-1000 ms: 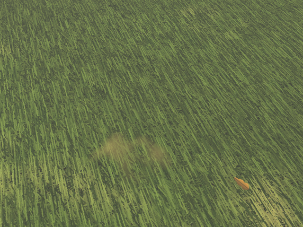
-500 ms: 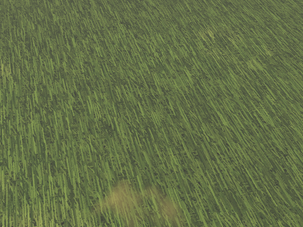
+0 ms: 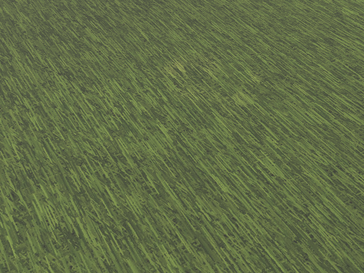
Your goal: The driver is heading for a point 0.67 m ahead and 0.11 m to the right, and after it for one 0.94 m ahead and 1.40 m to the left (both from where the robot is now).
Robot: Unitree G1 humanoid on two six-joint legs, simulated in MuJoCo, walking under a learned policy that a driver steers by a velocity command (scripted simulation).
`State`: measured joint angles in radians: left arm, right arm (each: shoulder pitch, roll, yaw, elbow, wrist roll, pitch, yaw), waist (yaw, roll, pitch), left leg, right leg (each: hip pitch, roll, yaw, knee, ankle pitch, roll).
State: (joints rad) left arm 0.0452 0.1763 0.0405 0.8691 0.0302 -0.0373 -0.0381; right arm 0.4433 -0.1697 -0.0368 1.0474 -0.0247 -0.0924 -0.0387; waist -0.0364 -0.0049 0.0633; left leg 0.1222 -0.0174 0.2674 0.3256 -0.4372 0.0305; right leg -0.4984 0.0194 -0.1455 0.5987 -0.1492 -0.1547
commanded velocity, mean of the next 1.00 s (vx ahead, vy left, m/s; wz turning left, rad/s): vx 0.46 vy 0.00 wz -0.25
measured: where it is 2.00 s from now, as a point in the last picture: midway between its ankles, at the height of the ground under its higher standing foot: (207, 240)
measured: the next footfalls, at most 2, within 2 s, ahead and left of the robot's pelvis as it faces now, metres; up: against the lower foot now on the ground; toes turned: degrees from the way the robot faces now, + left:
right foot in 0.02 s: +0.16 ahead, -0.06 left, +0.00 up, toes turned -6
left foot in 0.56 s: +0.51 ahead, +0.03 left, +0.00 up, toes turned -15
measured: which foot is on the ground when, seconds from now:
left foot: down 0.00-0.04, up 0.06-0.54, down 0.56-1.00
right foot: up 0.00-0.00, down 0.02-0.58, up 0.60-1.00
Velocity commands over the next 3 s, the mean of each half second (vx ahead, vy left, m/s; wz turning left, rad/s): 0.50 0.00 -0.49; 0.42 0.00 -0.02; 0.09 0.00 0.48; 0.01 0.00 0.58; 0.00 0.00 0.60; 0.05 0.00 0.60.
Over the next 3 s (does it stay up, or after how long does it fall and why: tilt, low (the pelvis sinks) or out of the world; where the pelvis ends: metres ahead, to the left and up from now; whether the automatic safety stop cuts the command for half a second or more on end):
stays up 0.53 -0.07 0.01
